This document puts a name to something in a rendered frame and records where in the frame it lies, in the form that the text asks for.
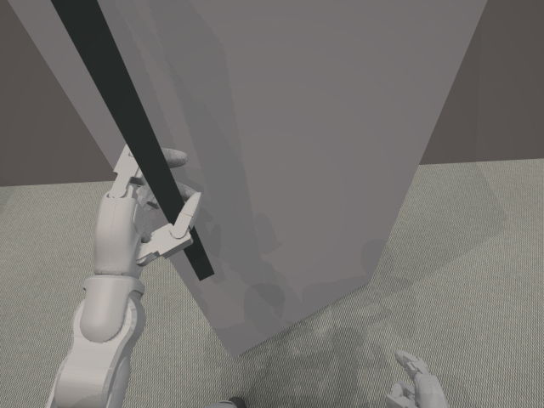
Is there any robot right hand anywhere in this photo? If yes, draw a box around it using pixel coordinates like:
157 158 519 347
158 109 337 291
386 349 450 408

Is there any robot left hand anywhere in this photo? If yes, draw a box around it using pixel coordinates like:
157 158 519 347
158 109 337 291
93 144 202 279

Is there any fridge door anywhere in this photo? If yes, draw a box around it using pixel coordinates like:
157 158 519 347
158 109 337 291
8 0 488 359

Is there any robot left forearm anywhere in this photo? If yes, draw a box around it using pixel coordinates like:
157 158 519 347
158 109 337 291
45 275 146 408

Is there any handle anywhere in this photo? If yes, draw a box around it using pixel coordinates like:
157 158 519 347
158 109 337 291
51 0 214 281

